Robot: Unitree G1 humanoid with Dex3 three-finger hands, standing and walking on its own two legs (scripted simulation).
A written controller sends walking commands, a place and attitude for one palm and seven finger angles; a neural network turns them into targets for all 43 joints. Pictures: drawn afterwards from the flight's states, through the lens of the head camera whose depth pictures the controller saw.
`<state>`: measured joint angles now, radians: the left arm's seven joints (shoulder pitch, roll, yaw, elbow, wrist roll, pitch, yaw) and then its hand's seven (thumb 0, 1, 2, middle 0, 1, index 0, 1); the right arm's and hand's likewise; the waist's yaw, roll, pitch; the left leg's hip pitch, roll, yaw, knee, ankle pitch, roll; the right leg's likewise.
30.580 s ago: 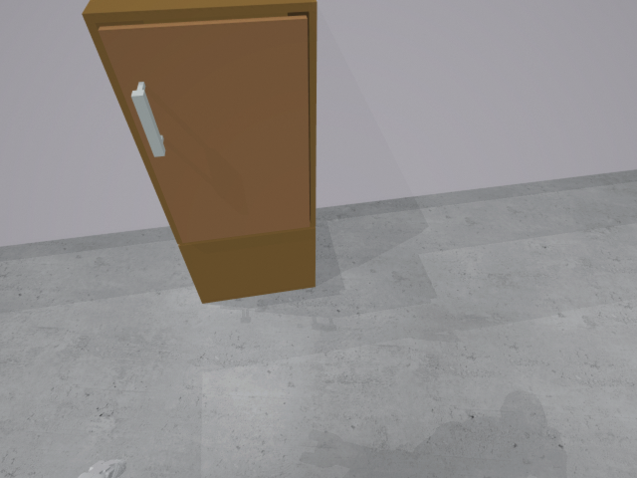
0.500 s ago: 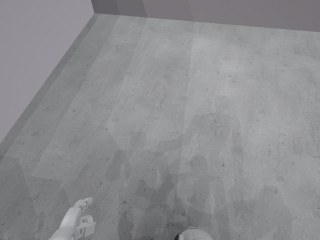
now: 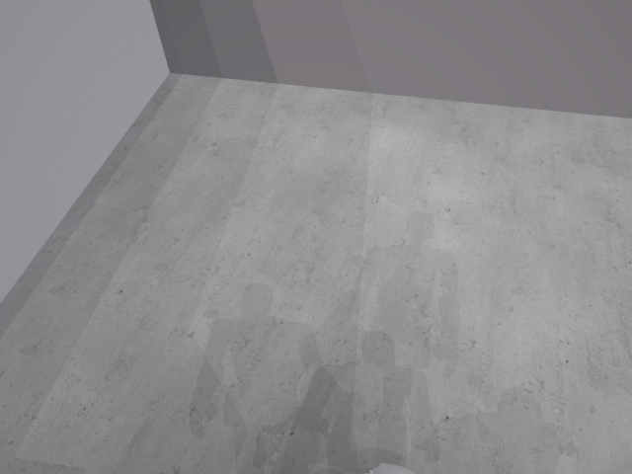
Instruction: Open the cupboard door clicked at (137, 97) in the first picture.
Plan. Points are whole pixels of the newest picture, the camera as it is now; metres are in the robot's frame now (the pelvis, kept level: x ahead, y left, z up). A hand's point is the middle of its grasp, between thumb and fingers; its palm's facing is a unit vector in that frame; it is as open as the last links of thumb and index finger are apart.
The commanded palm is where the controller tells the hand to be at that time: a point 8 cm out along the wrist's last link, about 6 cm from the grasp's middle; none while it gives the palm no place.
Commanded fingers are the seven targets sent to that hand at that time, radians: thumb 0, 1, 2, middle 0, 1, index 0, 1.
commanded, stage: walk to a spot facing it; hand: left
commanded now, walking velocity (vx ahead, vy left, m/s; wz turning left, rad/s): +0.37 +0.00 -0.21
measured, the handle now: out of the picture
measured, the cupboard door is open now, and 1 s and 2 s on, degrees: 45 45 45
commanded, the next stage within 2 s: turn to face it in 0.24 s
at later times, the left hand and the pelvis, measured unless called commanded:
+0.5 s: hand (241, 404) +0.24 +0.14 -0.19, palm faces +0.06 -0.99 -0.16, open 7.3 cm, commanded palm none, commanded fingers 0.00 0.90 0.90 -0.20 -0.30 -0.20 -0.30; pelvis +0.25 -0.04 -0.01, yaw +2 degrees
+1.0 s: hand (258, 322) +0.37 +0.13 -0.15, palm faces +0.33 -0.90 -0.27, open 7.4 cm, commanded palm none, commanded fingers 0.00 0.90 0.90 -0.20 -0.30 -0.20 -0.30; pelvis +0.35 -0.09 +0.00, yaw +20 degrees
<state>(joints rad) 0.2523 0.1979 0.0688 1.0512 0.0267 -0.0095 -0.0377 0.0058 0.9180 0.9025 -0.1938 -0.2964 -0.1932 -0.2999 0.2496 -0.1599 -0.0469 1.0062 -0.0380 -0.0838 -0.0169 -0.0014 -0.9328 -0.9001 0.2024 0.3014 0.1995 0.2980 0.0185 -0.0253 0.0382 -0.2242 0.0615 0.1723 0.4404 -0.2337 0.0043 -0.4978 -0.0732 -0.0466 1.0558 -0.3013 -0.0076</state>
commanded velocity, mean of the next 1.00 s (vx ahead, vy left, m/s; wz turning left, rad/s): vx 0.09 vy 0.00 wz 0.40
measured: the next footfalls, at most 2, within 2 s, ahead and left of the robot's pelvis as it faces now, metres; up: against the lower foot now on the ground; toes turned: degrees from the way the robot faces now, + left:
right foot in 0.16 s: +0.20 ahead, -0.15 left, +0.00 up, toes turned -9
left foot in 0.50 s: +0.39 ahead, +0.08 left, +0.00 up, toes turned +9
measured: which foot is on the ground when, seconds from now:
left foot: down 0.00-0.16, up 0.18-0.48, down 0.50-0.84, up 0.86-1.00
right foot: up 0.00-0.14, down 0.16-0.52, up 0.54-0.82, down 0.84-1.00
